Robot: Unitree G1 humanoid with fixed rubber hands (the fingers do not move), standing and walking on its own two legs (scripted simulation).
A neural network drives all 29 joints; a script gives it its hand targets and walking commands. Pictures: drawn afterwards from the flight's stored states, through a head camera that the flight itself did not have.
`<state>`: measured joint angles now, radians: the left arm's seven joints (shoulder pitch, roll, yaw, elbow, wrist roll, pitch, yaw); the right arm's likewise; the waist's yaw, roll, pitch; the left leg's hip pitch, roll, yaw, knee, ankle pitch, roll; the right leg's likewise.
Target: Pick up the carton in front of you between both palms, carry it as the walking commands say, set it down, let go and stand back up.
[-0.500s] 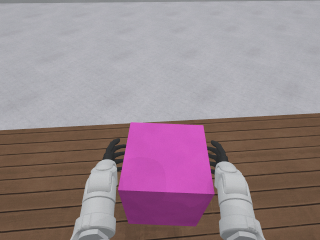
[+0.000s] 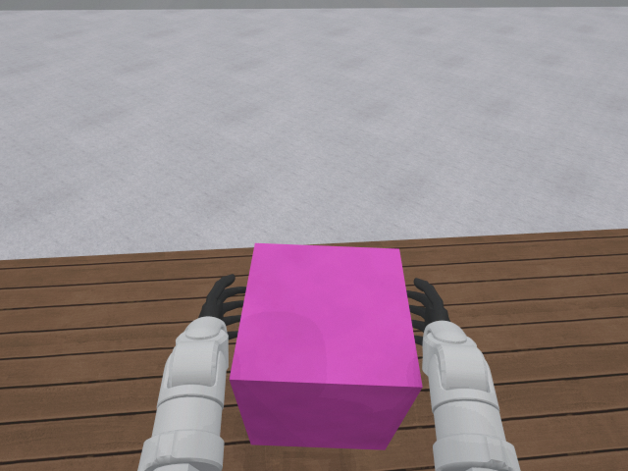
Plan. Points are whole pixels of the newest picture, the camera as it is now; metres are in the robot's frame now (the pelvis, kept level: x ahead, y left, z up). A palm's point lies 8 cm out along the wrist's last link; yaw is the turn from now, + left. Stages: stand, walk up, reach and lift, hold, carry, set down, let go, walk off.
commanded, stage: reach and lift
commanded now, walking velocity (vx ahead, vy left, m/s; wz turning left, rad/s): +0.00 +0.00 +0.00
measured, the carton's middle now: (322, 350) +0.30 +0.00 -0.04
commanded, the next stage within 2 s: hold in 0.24 s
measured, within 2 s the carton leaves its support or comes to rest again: neither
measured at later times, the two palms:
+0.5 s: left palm (207, 324) +0.28 +0.15 +0.05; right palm (439, 328) +0.28 -0.15 +0.05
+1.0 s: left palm (208, 323) +0.28 +0.15 +0.06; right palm (439, 326) +0.28 -0.15 +0.05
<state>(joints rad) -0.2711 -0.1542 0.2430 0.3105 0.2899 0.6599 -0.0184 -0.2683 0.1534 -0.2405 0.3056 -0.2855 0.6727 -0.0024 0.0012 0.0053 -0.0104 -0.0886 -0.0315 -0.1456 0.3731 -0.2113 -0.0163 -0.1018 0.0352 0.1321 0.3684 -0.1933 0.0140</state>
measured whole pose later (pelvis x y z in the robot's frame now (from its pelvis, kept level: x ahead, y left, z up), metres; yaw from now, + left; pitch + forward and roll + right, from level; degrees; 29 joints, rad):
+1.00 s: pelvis -0.01 +0.00 +0.00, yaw +0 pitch -7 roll +0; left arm -0.30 -0.16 0.25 0.25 0.30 0.75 -0.03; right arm -0.30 0.16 -0.25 0.25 -0.30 0.76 0.01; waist 0.00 0.01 0.01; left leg -0.03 -0.03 -0.14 0.35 -0.20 -0.02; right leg -0.04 0.03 0.13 0.34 -0.18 0.01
